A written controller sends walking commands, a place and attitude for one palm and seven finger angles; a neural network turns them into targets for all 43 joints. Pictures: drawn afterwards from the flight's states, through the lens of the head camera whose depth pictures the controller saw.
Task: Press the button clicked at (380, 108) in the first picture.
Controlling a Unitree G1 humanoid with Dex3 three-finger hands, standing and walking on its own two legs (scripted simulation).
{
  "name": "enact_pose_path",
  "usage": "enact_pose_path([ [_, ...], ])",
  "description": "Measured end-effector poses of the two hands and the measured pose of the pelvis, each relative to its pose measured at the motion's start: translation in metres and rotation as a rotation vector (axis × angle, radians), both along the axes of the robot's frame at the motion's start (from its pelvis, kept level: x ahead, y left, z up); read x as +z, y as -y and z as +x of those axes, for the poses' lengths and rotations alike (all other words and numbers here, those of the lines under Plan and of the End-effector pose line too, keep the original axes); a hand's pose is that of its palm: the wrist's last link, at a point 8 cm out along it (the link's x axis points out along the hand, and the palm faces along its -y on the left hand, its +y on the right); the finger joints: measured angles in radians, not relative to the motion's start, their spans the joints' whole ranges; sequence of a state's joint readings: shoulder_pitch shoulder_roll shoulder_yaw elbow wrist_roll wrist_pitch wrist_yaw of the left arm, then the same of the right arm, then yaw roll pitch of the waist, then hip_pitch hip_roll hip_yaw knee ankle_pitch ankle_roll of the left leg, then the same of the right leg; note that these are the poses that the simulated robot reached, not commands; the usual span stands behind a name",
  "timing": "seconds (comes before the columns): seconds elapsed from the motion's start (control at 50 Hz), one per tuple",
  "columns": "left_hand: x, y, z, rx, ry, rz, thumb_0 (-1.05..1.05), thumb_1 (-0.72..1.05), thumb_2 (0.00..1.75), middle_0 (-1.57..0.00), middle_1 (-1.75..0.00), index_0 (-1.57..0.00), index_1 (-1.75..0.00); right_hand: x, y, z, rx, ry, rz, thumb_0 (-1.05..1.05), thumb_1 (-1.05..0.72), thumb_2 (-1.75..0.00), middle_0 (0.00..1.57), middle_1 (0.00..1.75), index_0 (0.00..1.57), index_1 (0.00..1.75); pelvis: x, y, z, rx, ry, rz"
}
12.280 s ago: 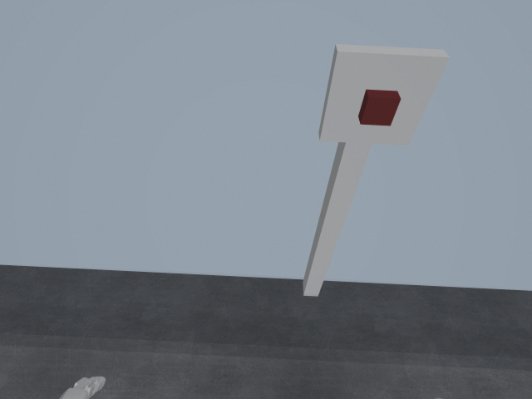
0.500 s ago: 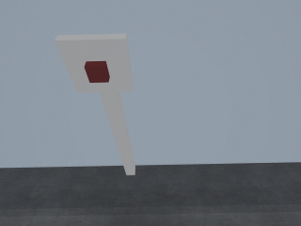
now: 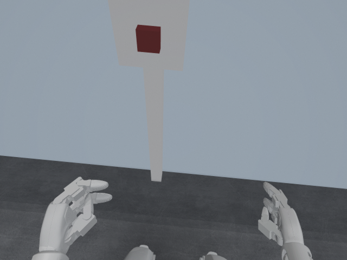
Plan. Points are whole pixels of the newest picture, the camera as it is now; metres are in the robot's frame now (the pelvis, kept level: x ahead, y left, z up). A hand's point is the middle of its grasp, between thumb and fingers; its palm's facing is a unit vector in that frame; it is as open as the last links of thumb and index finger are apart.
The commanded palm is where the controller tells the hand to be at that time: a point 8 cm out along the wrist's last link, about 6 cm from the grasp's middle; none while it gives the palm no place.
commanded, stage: raise the hand and make a fist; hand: left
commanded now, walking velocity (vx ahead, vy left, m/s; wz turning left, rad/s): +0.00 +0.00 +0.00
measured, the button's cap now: (149, 38) +0.59 +0.14 +0.20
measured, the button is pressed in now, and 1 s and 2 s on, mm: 0 0 0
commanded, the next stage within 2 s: aim a knuckle at the button in 1.46 s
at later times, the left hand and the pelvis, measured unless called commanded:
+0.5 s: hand (85, 175) +0.24 +0.20 +0.12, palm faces +0.04 -1.00 -0.09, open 3.1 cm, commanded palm +0.21 +0.25 +0.13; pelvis +0.01 +0.02 +0.02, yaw +0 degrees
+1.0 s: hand (75, 135) +0.28 +0.21 +0.18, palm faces +0.05 -0.99 -0.09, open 3.1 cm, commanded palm +0.25 +0.26 +0.19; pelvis +0.05 +0.00 +0.05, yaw +0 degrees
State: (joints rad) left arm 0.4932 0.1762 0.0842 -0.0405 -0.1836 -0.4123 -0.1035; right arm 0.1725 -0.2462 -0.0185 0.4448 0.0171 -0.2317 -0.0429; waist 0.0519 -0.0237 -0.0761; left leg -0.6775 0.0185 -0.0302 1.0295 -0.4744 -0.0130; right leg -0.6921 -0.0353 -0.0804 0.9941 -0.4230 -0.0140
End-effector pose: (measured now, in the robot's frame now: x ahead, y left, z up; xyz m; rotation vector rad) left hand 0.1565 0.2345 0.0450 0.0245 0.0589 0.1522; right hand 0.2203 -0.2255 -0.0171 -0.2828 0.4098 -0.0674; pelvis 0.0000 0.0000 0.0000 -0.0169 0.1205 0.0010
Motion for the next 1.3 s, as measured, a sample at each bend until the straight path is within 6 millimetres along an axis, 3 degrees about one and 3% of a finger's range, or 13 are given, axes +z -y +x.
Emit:
enact_pose_path([
  [0.06, 0.030, 0.000, 0.015, -0.045, 0.165, 0.033, 0.02, 0.90, 0.90, -0.79, -0.95, -0.79, -0.94, -0.019, -0.021, -0.018, 0.034, -0.060, 0.027, 0.01, -0.90, -0.90, 0.20, 0.30, 0.20, 0.30, -0.003, -0.006, -0.005, 0.012, 0.009, -0.017],
  [0.12, 0.051, 0.015, 0.038, -0.182, 0.235, 0.047, 0.02, 0.90, 0.90, -0.87, -1.04, -0.87, -1.03, -0.036, -0.037, -0.042, 0.031, -0.127, 0.074, 0.01, -0.90, -0.90, 0.20, 0.30, 0.21, 0.30, -0.002, -0.012, -0.009, 0.012, 0.018, -0.023],
  [0.22, 0.040, 0.023, 0.061, -0.293, 0.022, 0.018, 0.01, 0.90, 0.90, -1.01, -1.19, -1.01, -1.18, -0.045, -0.044, -0.080, -0.066, -0.217, 0.144, 0.01, -0.90, -0.90, 0.20, 0.30, 0.21, 0.30, 0.009, -0.019, -0.006, -0.018, 0.029, -0.006],
  [0.32, 0.046, -0.002, 0.052, -0.116, -0.045, 0.005, 0.02, 0.90, 0.90, -1.14, -1.33, -1.15, -1.33, -0.037, -0.032, -0.093, -0.124, -0.242, 0.120, 0.02, -0.90, -0.90, 0.20, 0.30, 0.21, 0.30, 0.020, -0.022, 0.004, -0.035, 0.038, 0.000],
  [0.42, 0.074, -0.024, 0.046, -0.028, 0.095, 0.081, 0.02, 0.90, 0.90, -1.23, -1.43, -1.24, -1.42, -0.031, -0.017, -0.080, -0.069, -0.237, 0.049, 0.01, -0.90, -0.90, 0.20, 0.30, 0.21, 0.30, 0.021, -0.022, 0.010, -0.015, 0.034, -0.008],
  [0.54, 0.076, -0.011, 0.063, -0.165, 0.083, 0.059, 0.01, 0.90, 0.90, -1.28, -1.48, -1.28, -1.48, -0.018, -0.008, -0.045, -0.052, -0.157, 0.022, 0.02, -0.90, -0.90, 0.20, 0.30, 0.21, 0.30, 0.024, -0.020, 0.018, -0.002, 0.037, -0.013],
  [0.6, 0.078, -0.011, 0.072, -0.176, 0.039, 0.053, 0.02, 0.90, 0.90, -1.29, -1.49, -1.29, -1.49, -0.006, -0.009, -0.027, -0.061, -0.100, 0.037, 0.01, -0.90, -0.90, 0.20, 0.30, 0.21, 0.30, 0.028, -0.018, 0.026, -0.006, 0.045, -0.010],
  [0.68, 0.097, -0.024, 0.078, -0.102, 0.072, 0.058, 0.02, 0.90, 0.90, -1.30, -1.50, -1.30, -1.49, 0.006, -0.015, -0.007, -0.040, -0.052, 0.060, 0.01, -0.90, -0.90, 0.20, 0.30, 0.20, 0.30, 0.034, -0.013, 0.037, -0.006, 0.059, -0.007],
  [0.8, 0.123, -0.029, 0.085, -0.082, 0.132, 0.069, 0.02, 0.90, 0.90, -1.30, -1.50, -1.30, -1.50, 0.009, -0.024, 0.012, 0.026, -0.052, 0.080, 0.01, -0.90, -0.90, 0.20, 0.30, 0.20, 0.30, 0.040, -0.009, 0.045, 0.006, 0.078, -0.008],
  [0.94, 0.128, -0.025, 0.095, -0.134, 0.063, 0.061, 0.02, 0.90, 0.90, -1.30, -1.50, -1.30, -1.50, 0.006, -0.022, 0.013, 0.020, -0.084, 0.090, 0.01, -0.90, -0.90, 0.20, 0.30, 0.21, 0.30, 0.046, -0.004, 0.050, 0.003, 0.094, -0.002],
  [1.12, 0.159, -0.038, 0.103, -0.092, 0.155, 0.061, 0.02, 0.90, 0.90, -1.30, -1.50, -1.30, -1.50, 0.006, -0.009, 0.003, -0.004, -0.111, 0.077, 0.01, -0.90, -0.90, 0.20, 0.30, 0.21, 0.30, 0.052, 0.001, 0.048, 0.002, 0.125, 0.002],
  [1.3, 0.139, -0.027, 0.096, -0.124, 0.053, 0.021, 0.02, 0.90, 0.90, -1.30, -1.50, -1.30, -1.50, 0.015, -0.001, -0.006, -0.041, -0.087, 0.069, 0.01, -0.90, -0.90, 0.20, 0.30, 0.20, 0.30, 0.054, 0.000, 0.040, -0.015, 0.142, 0.006],
])
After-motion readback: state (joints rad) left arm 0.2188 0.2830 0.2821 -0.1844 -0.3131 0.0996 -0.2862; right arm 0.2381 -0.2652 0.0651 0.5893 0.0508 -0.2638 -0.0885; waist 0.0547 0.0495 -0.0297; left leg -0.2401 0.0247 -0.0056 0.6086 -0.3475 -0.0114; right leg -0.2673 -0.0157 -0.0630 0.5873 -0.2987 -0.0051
